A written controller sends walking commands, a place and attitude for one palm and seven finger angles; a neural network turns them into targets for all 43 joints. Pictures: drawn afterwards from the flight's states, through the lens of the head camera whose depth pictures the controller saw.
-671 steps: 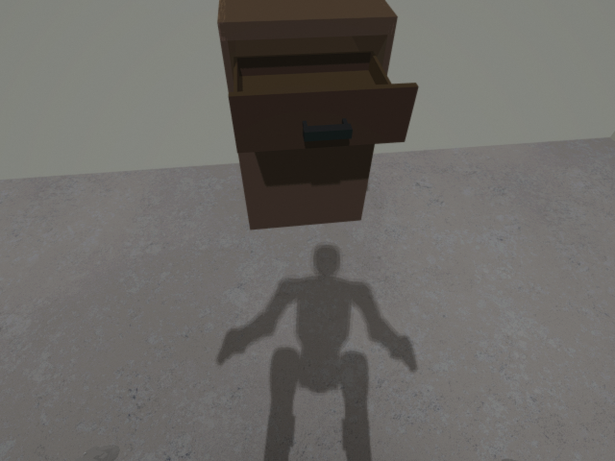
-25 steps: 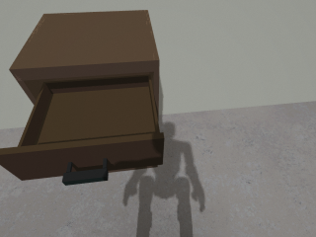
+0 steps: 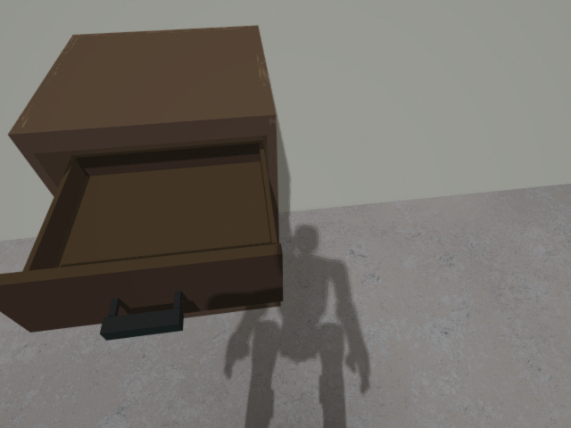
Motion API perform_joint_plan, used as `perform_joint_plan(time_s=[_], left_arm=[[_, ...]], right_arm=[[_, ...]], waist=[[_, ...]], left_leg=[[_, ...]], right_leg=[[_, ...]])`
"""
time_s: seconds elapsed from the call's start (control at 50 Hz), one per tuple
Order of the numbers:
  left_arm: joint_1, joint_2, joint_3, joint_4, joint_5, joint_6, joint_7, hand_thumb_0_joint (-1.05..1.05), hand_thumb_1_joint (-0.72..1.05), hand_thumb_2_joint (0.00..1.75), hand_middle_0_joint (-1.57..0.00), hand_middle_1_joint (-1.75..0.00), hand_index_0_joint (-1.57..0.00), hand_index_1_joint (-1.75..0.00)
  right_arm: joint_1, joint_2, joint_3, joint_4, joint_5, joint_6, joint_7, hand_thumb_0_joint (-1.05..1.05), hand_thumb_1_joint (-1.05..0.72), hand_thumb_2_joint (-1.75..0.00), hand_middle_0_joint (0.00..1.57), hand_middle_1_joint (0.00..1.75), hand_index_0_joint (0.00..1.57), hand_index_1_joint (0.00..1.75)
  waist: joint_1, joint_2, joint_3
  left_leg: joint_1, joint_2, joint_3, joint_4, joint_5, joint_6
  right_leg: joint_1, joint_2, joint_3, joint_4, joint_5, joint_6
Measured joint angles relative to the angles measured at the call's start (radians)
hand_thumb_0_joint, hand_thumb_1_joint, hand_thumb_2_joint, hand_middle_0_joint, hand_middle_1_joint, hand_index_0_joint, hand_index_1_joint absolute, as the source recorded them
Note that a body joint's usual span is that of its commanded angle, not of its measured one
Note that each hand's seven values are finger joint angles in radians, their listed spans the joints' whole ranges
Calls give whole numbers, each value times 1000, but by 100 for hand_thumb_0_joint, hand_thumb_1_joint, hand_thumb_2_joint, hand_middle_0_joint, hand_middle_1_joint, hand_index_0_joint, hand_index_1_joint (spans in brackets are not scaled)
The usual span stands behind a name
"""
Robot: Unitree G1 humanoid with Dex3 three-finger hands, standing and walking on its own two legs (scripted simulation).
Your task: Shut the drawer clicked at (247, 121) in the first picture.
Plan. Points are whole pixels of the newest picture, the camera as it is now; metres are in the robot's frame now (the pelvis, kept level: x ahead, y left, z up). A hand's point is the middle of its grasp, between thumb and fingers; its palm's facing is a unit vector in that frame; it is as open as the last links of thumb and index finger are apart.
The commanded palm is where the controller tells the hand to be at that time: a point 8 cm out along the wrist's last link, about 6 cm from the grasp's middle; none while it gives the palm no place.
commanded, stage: look again from close up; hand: left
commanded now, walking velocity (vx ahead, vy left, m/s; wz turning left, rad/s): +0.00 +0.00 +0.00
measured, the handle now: (145, 311) +0.29 +0.25 -0.05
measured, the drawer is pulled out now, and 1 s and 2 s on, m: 0.30 0.30 0.30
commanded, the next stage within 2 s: shuffle to correct the standing spot in 0.32 s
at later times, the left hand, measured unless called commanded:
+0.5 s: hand out of the picture -0.02 +0.16 -0.17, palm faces +0.04 -0.98 -0.18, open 7.3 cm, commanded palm none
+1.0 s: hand out of the picture +0.14 +0.20 -0.17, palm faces +0.17 -0.96 -0.24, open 7.3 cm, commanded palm none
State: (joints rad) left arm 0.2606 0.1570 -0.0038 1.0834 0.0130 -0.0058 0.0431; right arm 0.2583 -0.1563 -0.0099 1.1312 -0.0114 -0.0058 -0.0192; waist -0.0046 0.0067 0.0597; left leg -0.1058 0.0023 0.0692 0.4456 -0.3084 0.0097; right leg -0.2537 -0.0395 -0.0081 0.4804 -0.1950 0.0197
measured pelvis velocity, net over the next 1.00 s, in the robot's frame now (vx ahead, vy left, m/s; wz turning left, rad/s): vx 0.07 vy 0.00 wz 0.16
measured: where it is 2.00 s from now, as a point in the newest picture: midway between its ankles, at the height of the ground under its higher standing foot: outside the picture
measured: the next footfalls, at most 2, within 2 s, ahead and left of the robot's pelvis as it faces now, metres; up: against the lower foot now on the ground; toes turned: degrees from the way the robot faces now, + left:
right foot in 0.98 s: +0.15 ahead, -0.09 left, +0.00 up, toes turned +4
left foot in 1.28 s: +0.08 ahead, +0.15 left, +0.00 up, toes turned +11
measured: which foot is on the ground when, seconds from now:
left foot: down 0.00-0.98, up 1.00-1.00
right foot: down 0.00-0.74, up 0.76-0.96, down 0.98-1.00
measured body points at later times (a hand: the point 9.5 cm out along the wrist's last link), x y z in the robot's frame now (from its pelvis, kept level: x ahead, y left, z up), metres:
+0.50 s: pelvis +0.00 -0.01 +0.00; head +0.01 -0.01 +0.45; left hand -0.02 +0.21 -0.16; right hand -0.03 -0.21 -0.16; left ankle -0.04 +0.11 -0.74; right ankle +0.04 -0.13 -0.74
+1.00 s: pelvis +0.07 +0.00 -0.01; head +0.11 -0.01 +0.44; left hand +0.13 +0.25 -0.15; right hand +0.03 -0.22 -0.17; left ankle -0.04 +0.11 -0.73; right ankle +0.11 -0.09 -0.74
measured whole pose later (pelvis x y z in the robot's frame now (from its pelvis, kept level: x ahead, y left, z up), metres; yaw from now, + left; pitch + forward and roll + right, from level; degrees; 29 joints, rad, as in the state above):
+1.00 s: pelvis +0.07 +0.00 -0.01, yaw +9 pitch +0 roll +1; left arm 0.14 0.17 0.04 0.98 0.01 -0.03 0.03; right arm 0.39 -0.13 -0.01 1.10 -0.01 0.00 -0.04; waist -0.03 0.02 0.09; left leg -0.15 -0.05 -0.06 0.64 -0.43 0.01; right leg -0.31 -0.03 -0.10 0.59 -0.20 -0.04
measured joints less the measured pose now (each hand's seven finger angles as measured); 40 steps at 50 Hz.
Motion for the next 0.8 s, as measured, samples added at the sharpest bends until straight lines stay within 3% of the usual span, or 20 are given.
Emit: perform_joint_plan(time_s=[0.5, 0.74, 0.8], left_arm=[[44, -33, 5, 28, 4, -3, -2, 0, 91, 90, -20, -30, -20, -30], [77, -25, 41, -16, 6, 11, -15, 0, 91, 90, -20, -30, -20, -30], [63, -15, 39, -9, 9, 23, -12, 0, 91, 90, -20, -30, -20, -30]], right_arm=[[57, 34, 4, 15, -2, 1, -2, 0, -91, -90, 19, 30, 20, 30], [126, 19, -5, -15, -10, 6, -2, 0, -91, -90, 19, 30, 20, 30], [135, 20, 0, -27, -15, -22, -14, 0, -91, -90, 19, 30, 20, 30]], waist=[[0, -6, -9], [6, -18, -31], [-8, -23, -23]], left_leg=[[-10, 9, -9, -4, 8, -8], [-59, -12, -51, 110, -89, 10], [-32, -23, -53, 89, -96, 26]], right_leg=[[-1, 8, -11, -15, 11, -10], [-30, -21, -45, 94, -101, -4], [-70, -19, -48, 241, -207, -17]])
